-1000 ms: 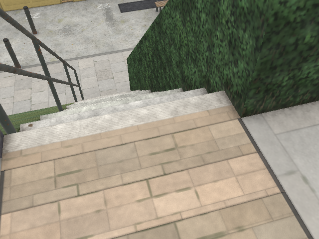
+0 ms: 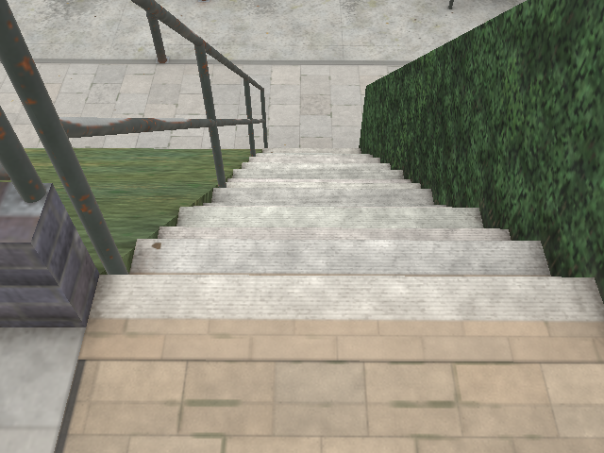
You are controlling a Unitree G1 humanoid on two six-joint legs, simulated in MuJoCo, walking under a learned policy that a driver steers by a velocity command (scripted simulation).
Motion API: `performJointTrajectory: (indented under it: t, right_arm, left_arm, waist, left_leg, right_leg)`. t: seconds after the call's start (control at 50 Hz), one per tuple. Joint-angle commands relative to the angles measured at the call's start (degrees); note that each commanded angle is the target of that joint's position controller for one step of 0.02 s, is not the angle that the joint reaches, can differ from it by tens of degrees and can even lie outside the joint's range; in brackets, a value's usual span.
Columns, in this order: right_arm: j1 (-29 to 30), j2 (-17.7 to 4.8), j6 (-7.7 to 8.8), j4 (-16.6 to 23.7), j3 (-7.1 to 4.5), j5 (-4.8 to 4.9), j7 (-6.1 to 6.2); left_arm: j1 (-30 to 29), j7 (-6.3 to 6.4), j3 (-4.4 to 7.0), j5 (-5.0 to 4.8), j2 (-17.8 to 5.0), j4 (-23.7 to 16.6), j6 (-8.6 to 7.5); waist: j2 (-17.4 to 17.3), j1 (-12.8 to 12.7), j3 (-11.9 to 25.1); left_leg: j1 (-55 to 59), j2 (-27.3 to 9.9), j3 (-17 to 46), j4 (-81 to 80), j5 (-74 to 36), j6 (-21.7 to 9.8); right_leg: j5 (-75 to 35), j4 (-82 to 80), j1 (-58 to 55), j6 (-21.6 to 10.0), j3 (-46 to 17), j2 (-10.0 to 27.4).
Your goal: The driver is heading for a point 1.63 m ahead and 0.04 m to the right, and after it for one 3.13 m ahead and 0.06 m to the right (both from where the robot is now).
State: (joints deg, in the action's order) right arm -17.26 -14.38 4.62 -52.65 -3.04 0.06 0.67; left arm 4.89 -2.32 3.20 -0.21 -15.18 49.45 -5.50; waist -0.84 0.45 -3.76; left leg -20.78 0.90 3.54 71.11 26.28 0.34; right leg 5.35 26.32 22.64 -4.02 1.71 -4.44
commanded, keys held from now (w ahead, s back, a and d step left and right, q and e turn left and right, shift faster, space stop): e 0.12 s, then no key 0.88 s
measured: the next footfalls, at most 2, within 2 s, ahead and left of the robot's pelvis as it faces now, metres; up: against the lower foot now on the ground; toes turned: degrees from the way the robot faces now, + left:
left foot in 0.32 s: +0.22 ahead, +0.14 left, +0.00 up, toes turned -10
right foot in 0.60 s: +0.13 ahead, -0.11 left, +0.00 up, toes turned -7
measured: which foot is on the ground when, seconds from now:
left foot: up 0.00-0.30, down 0.32-1.00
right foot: down 0.00-0.34, up 0.36-0.58, down 0.60-1.00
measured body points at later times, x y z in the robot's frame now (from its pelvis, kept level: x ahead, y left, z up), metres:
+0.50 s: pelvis +0.12 +0.03 +0.01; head +0.14 +0.05 +0.46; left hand +0.27 +0.29 -0.12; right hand +0.22 -0.24 -0.10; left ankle +0.18 +0.15 -0.73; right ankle +0.08 -0.09 -0.70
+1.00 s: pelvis +0.14 +0.01 +0.00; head +0.14 +0.00 +0.45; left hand +0.24 +0.24 -0.14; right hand +0.16 -0.27 -0.14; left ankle +0.18 +0.15 -0.73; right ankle +0.09 -0.10 -0.73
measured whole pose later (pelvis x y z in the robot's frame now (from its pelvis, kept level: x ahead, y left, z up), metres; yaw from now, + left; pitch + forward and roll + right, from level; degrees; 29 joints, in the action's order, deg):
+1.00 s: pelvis +0.14 +0.01 +0.00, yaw -9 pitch -1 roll +0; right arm -11.6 -13.6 0.2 -57.4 -3.4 -0.1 2.2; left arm 12.5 1.3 1.3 0.1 -12.1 57.0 -0.6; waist -0.1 0.3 -1.9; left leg -14.2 -1.4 1.7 29.4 13.9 2.3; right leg 19.1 30.6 10.1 -0.4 -1.4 -0.4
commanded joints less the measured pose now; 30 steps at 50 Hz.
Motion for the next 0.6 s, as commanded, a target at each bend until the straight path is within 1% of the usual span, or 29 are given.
performJointTrajectory:
  t: [0.02, 0.04, 0.06, 0.08, 0.1, 0.12, 0.14, 0.18, 0.22, 0.24, 0.26, 0.28, 0.3, 0.32, 0.34, 0.36, 0.38, 0.4, 0.42, 0.44, 0.46, 0.48, 0.5, 0.52, 0.54, 0.56, 0.58, 0.6]
  right_arm:
    - [0.01, -6.81, -0.04, 5.72, -2.09, -0.65, 1.4]
    - [-1.28, -5.28, -0.63, 5.88, -1.87, -0.57, 1.74]
    - [-1.42, -4.65, -1.03, 6.29, -1.72, -0.52, 2.05]
    - [-0.44, -4.62, -1.36, 6.93, -1.68, -0.57, 2.31]
    - [0.8, -4.81, -1.7, 7.49, -1.68, -0.73, 2.47]
    - [2.1, -5.03, -2.06, 7.93, -1.67, -0.79, 2.51]
    - [3.15, -5.03, -2.41, 8.1, -1.61, -0.66, 2.44]
    - [6.58, -4.69, -2.9, 8.86, -1.35, -0.36, 2.13]
    - [9.59, -5.01, -2.98, 9.79, -1.27, -0.23, 1.9]
    - [10.55, -5.26, -2.82, 10.22, -1.28, -0.2, 1.76]
    - [10.84, -5.72, -2.52, 10.48, -1.42, -0.21, 1.61]
    - [10.05, -6.07, -2.05, 10.39, -1.61, -0.24, 1.45]
    - [8.37, -5.96, -1.51, 9.94, -1.7, -0.38, 1.26]
    - [7.65, -7.54, -1.13, 10.1, -1.98, -1.13, 1.33]
    - [6.65, -11.21, -1.24, 10.93, -2.45, -2.11, 1.67]
    - [7.53, -9.91, -1.94, 10.14, -1.97, -2.84, 1.55]
    - [7.48, -6.26, -1.98, 10.49, -1.15, -2.29, 1.2]
    - [7.73, -6.23, -1.92, 10.33, -1.03, -1.8, 0.99]
    - [8.69, -7.35, -1.98, 10.35, -1.22, -1.36, 0.88]
    - [10.24, -7.7, -2.02, 10.31, -1.28, -0.73, 0.91]
    - [11.74, -7.5, -2.23, 10.13, -1.16, -0.72, 0.92]
    - [12.79, -7.23, -2.54, 9.82, -1.15, -0.83, 0.83]
    - [12.33, -6.84, -2.87, 9.27, -1.12, -0.9, 0.77]
    - [11.49, -6.58, -3.12, 8.56, -1.05, -0.81, 0.75]
    - [11.18, -6.42, -3.25, 8.0, -0.96, -0.49, 0.69]
    - [10.38, -6.0, -3.3, 7.36, -0.79, -0.08, 0.59]
    - [8.42, -5.53, -3.08, 6.59, -0.63, 0.13, 0.49]
    - [7.54, -4.92, -2.7, 6.35, -0.34, -0.3, 0.29]
  left_arm:
    - [1.3, 0.49, 1.4, 0.74, -7.45, -2.92, -0.08]
    - [1.27, 0.62, 1.54, 0.86, -7.92, -2.88, 0.02]
    - [1.25, 0.93, 1.83, 0.95, -8.78, -2.97, 0.22]
    - [1.56, 1.33, 2.16, 0.9, -9.77, -3.13, 0.59]
    - [2.13, 1.75, 2.52, 0.65, -10.68, -3.27, 1.1]
    - [2.47, 2.13, 2.75, 0.17, -11.13, -3.44, 1.71]
    - [2.55, 2.47, 2.71, -0.23, -10.92, -3.54, 2.26]
    - [3.71, 2.96, 2.51, -0.6, -10.16, -3.19, 3.04]
    - [5.14, 3.17, 2.27, -0.43, -9.63, -2.46, 3.54]
    - [5.71, 3.21, 2.1, -0.26, -9.36, -2.18, 3.75]
    - [5.99, 3.21, 1.88, -0.12, -9.06, -2.06, 3.89]
    - [5.7, 3.27, 1.56, -0.18, -8.59, -2.14, 3.99]
    - [5.24, 3.41, 1.04, -0.34, -7.63, -2.37, 4.1]
    - [7.33, 3.55, 0.26, -0.02, -5.69, -2.18, 3.92]
    - [11.05, 3.46, -0.64, 1.4, -3.11, -2.32, 3.52]
    - [13.13, 3.56, -0.58, 0.56, -3.08, -2.91, 3.31]
    - [10.24, 3.64, 0.08, 0.54, -6.97, -3.08, 3.47]
    - [7.94, 3.7, 0.84, 0.1, -8.73, -3.52, 3.99]
    - [8.0, 3.93, 1.18, 0.04, -8.48, -2.74, 4.87]
    - [8.33, 4.08, 1.27, 0.18, -8.15, -2.54, 5.73]
    - [8.92, 4.04, 0.93, -0.03, -6.51, -2.06, 6.25]
    - [9.2, 3.98, 0.43, -0.17, -4.84, -1.62, 6.41]
    - [8.73, 3.94, 0.08, -0.26, -3.7, -1.32, 6.34]
    - [8.63, 3.87, 0.0, -0.29, -3.34, -0.97, 6.26]
    - [9.05, 3.81, 0.05, -0.28, -3.18, -0.43, 6.26]
    - [9.29, 3.71, 0.09, -0.13, -3.24, -0.04, 6.28]
    - [8.52, 3.62, 0.26, 0.48, -4.56, -0.25, 6.36]
    - [8.18, 3.76, 0.68, 1.1, -7.35, -0.88, 6.51]
  waist:
    - [0.99, 0.67, 8.13]
    - [2.42, 1.65, 8.22]
    - [3.42, 2.21, 8.44]
    - [4.26, 2.22, 8.95]
    - [4.74, 1.91, 10.01]
    - [4.91, 1.57, 10.95]
    - [5.14, 1.26, 11.48]
    - [5.94, -0.19, 11.02]
    - [6.8, -1.48, 9.88]
    - [7.32, -1.78, 9.37]
    - [7.71, -1.75, 9.09]
    - [7.75, -0.94, 8.85]
    - [7.55, 0.47, 8.72]
    - [5.58, 0.34, 8.93]
    - [-3.94, -1.93, 12.71]
    - [-13.45, -3.87, 12.94]
    - [-11.59, -1.42, 12.87]
    - [-9.9, -0.53, 11.91]
    - [-7.85, -0.84, 11.18]
    - [-7.21, -1.33, 10.05]
    - [-6.69, -2.33, 9.29]
    - [-7.08, -2.68, 8.8]
    - [-8.07, -2.13, 9.05]
    - [-8.59, -1.91, 9.59]
    - [-8.8, -2.31, 10.0]
    - [-8.65, -2.69, 9.88]
    - [-7.39, -2.08, 9.84]
    - [-3.54, -1.07, 9.69]
  left_leg:
    - [-9.01, -4.73, 1.67, -1.55, -2.27, 0.83]
    - [-7.45, -4.65, 1.31, -5.1, -2.45, 1.24]
    - [-6.65, -4.24, 0.68, -9.23, -3.47, 1.73]
    - [-6.46, -3.56, 0.13, -13.01, -5.09, 2.24]
    - [-6.07, -3.09, 0.03, -15.93, -7.67, 2.66]
    - [-5.24, -2.69, 0.2, -18.74, -10.81, 2.96]
    - [-4.36, -2.44, 0.23, -21.52, -13.95, 3.18]
    - [-2.87, -2.09, 0.31, -26.53, -18.25, 3.4]
    - [-2.04, -1.71, 0.37, -30.72, -18.7, 3.41]
    - [-1.65, -1.52, 0.38, -32.72, -17.51, 3.25]
    - [-0.84, -1.26, 0.2, -35.0, -16.07, 2.8]
    - [1.32, -1.0, -0.22, -38.95, -16.84, 2.02]
    - [5.47, -1.05, -0.73, -45.39, -21.41, 0.85]
    - [10.36, -5.05, 2.49, -49.59, -29.17, -1.15]
    - [18.06, -15.46, 11.39, -48.01, -45.63, -5.31]
    - [16.95, -21.17, 18.14, -48.6, -47.57, -13.62]
    - [15.31, -21.31, 20.61, -50.56, -43.1, -16.22]
    - [15.11, -19.79, 19.35, -50.83, -40.09, -15.5]
    - [13.84, -18.38, 17.48, -50.91, -38.06, -14.5]
    - [11.72, -17.95, 16.2, -51.28, -36.6, -13.74]
    - [8.86, -15.95, 13.09, -51.41, -36.43, -12.47]
    - [6.6, -13.48, 9.71, -51.29, -36.6, -11.24]
    - [6.49, -11.99, 7.79, -50.75, -37.1, -10.76]
    - [7.08, -11.26, 6.78, -49.99, -36.96, -10.65]
    - [7.39, -10.56, 5.86, -49.0, -35.73, -10.33]
    - [7.41, -9.62, 5.25, -48.26, -32.49, -9.3]
    - [6.44, -8.84, 5.4, -48.01, -27.29, -7.15]
    - [3.94, -7.31, 4.11, -46.14, -20.85, -4.5]
  right_leg:
    - [-32.36, -9.54, -11.09, -13.26, -18.23, 16.78]
    - [-33.43, -9.96, -8.35, -13.34, -16.51, 16.04]
    - [-34.19, -10.13, -6.4, -13.24, -15.25, 15.28]
    - [-34.42, -10.07, -5.56, -13.08, -14.76, 14.89]
    - [-32.78, -9.89, -5.45, -12.63, -14.75, 14.63]
    - [-29.08, -9.71, -5.22, -11.76, -14.63, 13.98]
    - [-24.62, -9.79, -5.0, -10.78, -14.05, 13.38]
    - [-15.6, -9.99, -4.45, -9.32, -14.07, 12.6]
    - [-8.55, -9.38, -5.1, -8.74, -15.25, 12.43]
    - [-7.0, -8.42, -5.92, -8.65, -16.27, 12.69]
    - [-6.67, -6.87, -6.82, -8.4, -17.32, 13.01]
    - [-6.36, -4.73, -7.13, -7.64, -18.01, 12.72]
    - [-5.06, -2.41, -6.59, -5.99, -18.26, 11.58]
    - [-1.94, 0.6, -4.74, -2.99, -17.82, 9.26]
    - [12.0, 9.67, -0.61, 0.32, -12.92, 4.07]
    - [25.52, 13.57, 3.65, 2.8, -7.49, 0.78]
    - [28.76, 18.93, 3.55, 4.57, -7.42, 2.96]
    - [28.48, 23.35, 5.03, 5.48, -6.98, 3.35]
    - [28.19, 26.59, 5.44, 6.52, -6.76, 4.17]
    - [26.13, 27.29, 4.82, 7.29, -7.15, 5.37]
    - [24.47, 24.81, 2.02, 7.67, -6.51, 5.95]
    - [22.38, 20.57, -1.28, 7.78, -4.85, 5.6]
    - [19.59, 16.51, -3.55, 7.76, -3.53, 5.07]
    - [16.23, 12.25, -5.68, 7.63, -2.55, 4.6]
    - [11.59, 6.61, -8.45, 7.23, -1.47, 4.07]
    - [6.18, -0.1, -11.28, 6.42, -0.87, 3.64]
    - [2.04, -2.25, -14.02, 5.33, -2.68, 4.88]
    - [-3.53, -2.46, -16.33, 3.55, -6.95, 9.17]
